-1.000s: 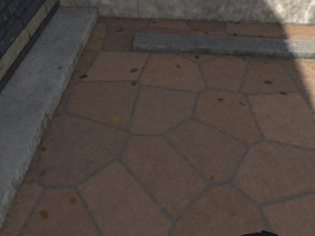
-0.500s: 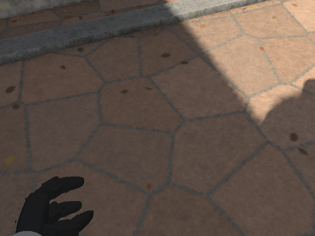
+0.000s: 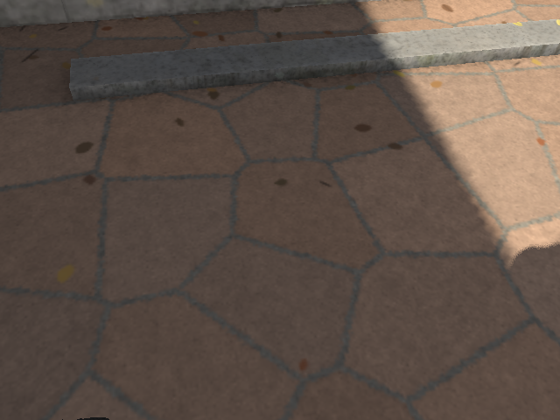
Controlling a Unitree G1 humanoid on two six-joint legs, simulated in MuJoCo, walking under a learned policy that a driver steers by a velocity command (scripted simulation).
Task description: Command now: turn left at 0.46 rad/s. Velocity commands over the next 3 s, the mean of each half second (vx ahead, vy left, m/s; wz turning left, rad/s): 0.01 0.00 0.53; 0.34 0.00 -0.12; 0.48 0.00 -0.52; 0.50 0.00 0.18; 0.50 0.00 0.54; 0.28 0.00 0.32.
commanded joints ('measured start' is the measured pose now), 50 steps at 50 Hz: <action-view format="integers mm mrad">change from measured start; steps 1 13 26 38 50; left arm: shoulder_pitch -68 -20 108 49 -29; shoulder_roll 75 74 147 136 49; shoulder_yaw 23 2 27 -4 -19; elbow -96 -59 -8 -25 -66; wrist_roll -6 -16 4 -42 -15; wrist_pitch -11 -50 -52 -110 -66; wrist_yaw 8 -33 -6 -39 -59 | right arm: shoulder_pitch -28 -68 -73 280 163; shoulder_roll -198 -191 -99 -227 -106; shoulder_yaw -54 -75 -49 -91 -50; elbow -83 -141 -185 -63 28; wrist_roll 19 46 39 -10 17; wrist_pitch -30 11 -1 -107 -133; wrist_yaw -9 -30 3 10 -15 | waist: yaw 18 43 76 -101 -22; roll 108 184 -144 200 113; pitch -86 -137 -81 -89 105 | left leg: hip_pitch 255 193 -310 500 285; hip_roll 279 142 6 456 258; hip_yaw -382 -398 -39 -543 124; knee -250 -181 360 -417 -503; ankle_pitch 624 516 -15 -111 425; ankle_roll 246 149 -111 269 92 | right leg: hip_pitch -254 149 416 -368 -280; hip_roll -3 44 -254 -48 -84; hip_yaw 104 62 188 124 61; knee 255 -405 -674 177 -82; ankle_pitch -45 180 179 -107 502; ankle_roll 19 5 -227 -69 -22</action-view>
